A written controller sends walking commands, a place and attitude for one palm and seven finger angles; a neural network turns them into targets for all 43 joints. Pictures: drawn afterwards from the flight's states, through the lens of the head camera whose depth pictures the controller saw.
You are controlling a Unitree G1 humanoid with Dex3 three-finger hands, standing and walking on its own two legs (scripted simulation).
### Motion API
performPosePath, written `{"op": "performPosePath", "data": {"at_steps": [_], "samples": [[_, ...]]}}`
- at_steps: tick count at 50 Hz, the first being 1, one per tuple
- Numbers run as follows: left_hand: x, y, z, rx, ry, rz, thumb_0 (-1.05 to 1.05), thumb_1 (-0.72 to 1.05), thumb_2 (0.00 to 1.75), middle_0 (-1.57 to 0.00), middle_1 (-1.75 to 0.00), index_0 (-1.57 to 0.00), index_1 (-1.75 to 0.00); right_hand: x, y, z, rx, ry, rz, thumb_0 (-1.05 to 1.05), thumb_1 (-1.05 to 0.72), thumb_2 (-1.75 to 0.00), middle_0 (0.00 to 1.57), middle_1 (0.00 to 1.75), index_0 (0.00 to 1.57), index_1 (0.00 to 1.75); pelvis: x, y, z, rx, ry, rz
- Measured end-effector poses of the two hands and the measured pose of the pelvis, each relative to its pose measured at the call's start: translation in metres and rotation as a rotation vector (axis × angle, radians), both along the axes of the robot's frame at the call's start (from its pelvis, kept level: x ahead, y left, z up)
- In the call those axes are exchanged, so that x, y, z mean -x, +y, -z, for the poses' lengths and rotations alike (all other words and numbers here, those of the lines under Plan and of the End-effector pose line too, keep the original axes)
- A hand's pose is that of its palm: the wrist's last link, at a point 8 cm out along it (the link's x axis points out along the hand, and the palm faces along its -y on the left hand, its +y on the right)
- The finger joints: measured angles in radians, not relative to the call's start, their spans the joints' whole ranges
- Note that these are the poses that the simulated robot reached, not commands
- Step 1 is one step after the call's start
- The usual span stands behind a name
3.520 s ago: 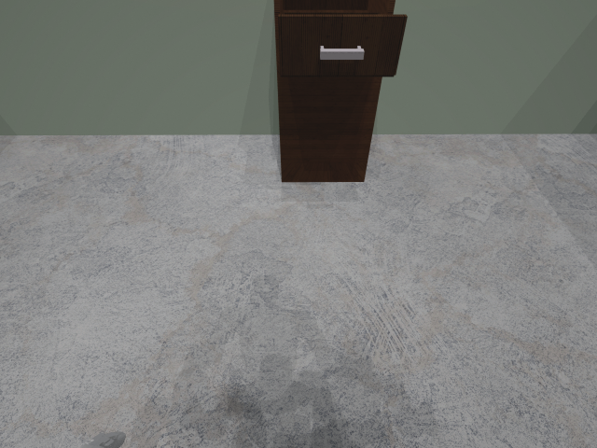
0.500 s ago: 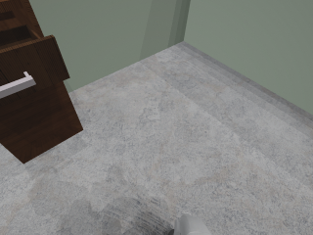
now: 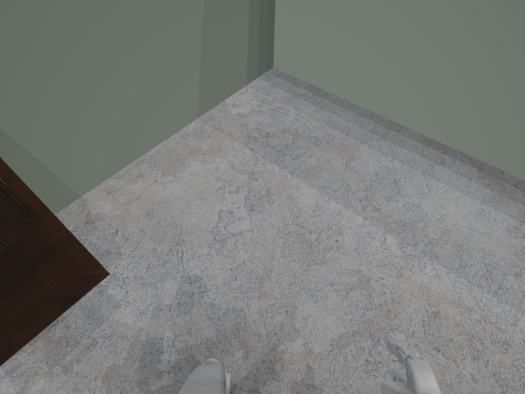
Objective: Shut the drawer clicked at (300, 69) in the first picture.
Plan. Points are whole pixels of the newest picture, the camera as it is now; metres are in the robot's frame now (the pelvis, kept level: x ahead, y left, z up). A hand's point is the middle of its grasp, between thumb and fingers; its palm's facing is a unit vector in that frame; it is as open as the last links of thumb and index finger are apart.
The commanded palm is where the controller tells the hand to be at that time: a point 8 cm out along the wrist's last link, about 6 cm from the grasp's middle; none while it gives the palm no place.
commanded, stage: turn to face it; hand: left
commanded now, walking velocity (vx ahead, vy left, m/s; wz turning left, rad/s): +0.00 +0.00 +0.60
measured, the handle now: out of the picture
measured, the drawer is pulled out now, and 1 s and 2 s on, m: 0.28 0.28 0.28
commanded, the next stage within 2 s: take the last steps up to it in 1.68 s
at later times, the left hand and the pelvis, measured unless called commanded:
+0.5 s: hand (151, 363) +0.17 +0.22 -0.15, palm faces +0.18 -0.96 -0.22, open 7.4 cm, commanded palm none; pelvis +0.08 +0.02 +0.00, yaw +10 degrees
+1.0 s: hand out of the picture +0.01 +0.15 -0.15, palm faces +0.52 -0.80 -0.29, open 7.4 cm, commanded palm none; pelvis +0.08 -0.04 +0.01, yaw +31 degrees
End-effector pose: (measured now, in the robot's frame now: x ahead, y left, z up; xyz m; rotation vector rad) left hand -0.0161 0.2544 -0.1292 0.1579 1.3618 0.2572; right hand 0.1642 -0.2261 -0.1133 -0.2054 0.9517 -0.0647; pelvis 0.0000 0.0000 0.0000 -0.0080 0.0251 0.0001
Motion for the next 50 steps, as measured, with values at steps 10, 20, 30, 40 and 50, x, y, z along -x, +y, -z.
{"op": "performPosePath", "data": {"at_steps": [10, 20, 30, 40, 50], "samples": [[-0.077, 0.023, 0.023, 0.065, -0.013, -0.014, 0.01, 0.91, 0.9, -0.2, -0.3, -0.2, -0.3, -0.012, 0.051, 0.005, 0.028, 0.139, 0.002, 0.0, -0.91, -0.9, 0.2, 0.3, 0.2, 0.29, -0.067, 0.039, 0.001, 0.012, -0.049, -0.026], [-0.153, 0.022, 0.005, 0.058, -0.166, -0.024, 0.01, 0.91, 0.9, -0.2, -0.3, -0.2, -0.3, 0.038, 0.018, 0.009, 0.077, 0.354, 0.064, -0.01, -0.93, -0.9, 0.2, 0.3, 0.2, 0.29, -0.079, 0.036, -0.006, 0.009, -0.019, -0.125], [-0.171, -0.002, -0.018, -0.066, -0.264, -0.069, 0.01, 0.91, 0.9, -0.2, -0.3, -0.2, -0.3, 0.034, -0.028, 0.041, 0.03, 0.423, 0.012, 0.01, -0.91, -0.9, 0.2, 0.3, 0.2, 0.29, -0.085, -0.01, 0.004, -0.021, -0.008, -0.241], [-0.109, -0.035, -0.038, -0.108, -0.229, -0.233, 0.01, 0.9, 0.9, -0.2, -0.3, -0.21, -0.3, -0.04, -0.044, 0.035, 0.027, 0.365, -0.179, 0.01, -0.91, -0.9, 0.2, 0.3, 0.19, 0.29, -0.089, -0.039, -0.009, -0.072, -0.022, -0.403], [0.003, -0.069, -0.016, -0.052, -0.067, -0.461, 0.01, 0.91, 0.9, -0.21, -0.3, -0.21, -0.3, -0.122, 0.0, 0.023, 0.09, 0.261, -0.41, 0.01, -0.91, -0.9, 0.2, 0.3, 0.19, 0.29, -0.078, -0.04, -0.005, -0.064, -0.015, -0.538]]}}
